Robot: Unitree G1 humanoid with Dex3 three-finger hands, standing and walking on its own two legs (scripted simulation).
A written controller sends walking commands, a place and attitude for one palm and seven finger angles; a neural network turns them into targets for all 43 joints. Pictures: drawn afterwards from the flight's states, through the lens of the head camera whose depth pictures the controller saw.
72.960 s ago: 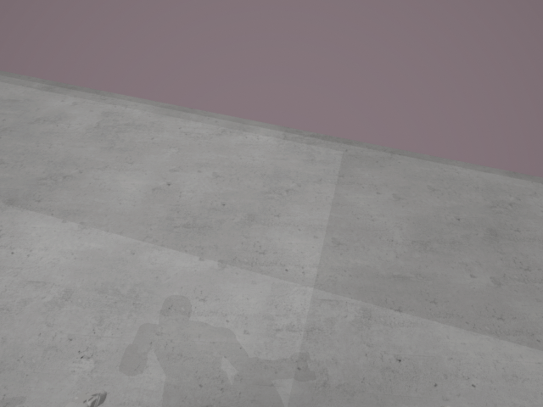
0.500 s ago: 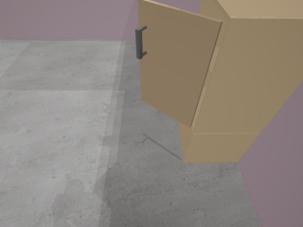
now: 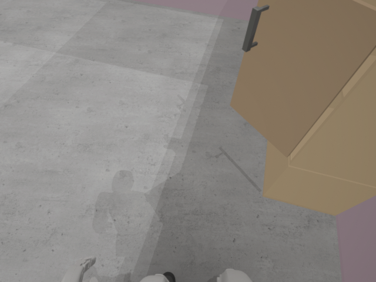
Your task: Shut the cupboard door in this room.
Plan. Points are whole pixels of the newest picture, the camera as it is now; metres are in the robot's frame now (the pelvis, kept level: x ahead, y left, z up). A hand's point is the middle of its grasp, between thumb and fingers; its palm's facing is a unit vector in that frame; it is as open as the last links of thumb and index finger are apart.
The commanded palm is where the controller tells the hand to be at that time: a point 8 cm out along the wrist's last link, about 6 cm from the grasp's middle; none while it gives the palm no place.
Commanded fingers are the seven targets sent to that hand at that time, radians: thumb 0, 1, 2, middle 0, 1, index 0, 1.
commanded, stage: walk to a spot facing it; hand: left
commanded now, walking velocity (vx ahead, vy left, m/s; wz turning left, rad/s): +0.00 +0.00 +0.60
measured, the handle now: (255, 28) +0.85 -0.20 +0.06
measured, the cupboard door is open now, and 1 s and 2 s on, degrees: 51 51 51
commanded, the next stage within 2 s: turn to face it in 1.70 s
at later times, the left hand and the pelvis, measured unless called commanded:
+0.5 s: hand out of the picture -0.02 +0.18 -0.19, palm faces +0.37 -0.89 -0.25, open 7.4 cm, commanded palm none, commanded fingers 0.00 0.90 0.90 -0.20 -0.30 -0.20 -0.30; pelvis +0.02 -0.03 -0.02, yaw +22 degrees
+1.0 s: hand out of the picture +0.04 +0.19 -0.15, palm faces +0.61 -0.75 -0.27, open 7.4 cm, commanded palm none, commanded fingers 0.00 0.90 0.90 -0.20 -0.30 -0.20 -0.30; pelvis +0.08 -0.03 -0.01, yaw +38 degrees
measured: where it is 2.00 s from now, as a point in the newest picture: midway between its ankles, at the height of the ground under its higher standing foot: (127, 249)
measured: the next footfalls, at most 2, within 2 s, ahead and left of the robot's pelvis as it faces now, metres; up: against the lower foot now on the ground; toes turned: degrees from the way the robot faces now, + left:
right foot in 0.16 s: +0.03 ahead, -0.17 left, +0.00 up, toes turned +8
left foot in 0.52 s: +0.02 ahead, +0.10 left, +0.00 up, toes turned +26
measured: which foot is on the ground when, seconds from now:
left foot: down 0.00-0.16, up 0.18-0.50, down 0.52-0.90, up 0.92-1.00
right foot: up 0.00-0.14, down 0.16-0.52, up 0.54-0.88, down 0.90-1.00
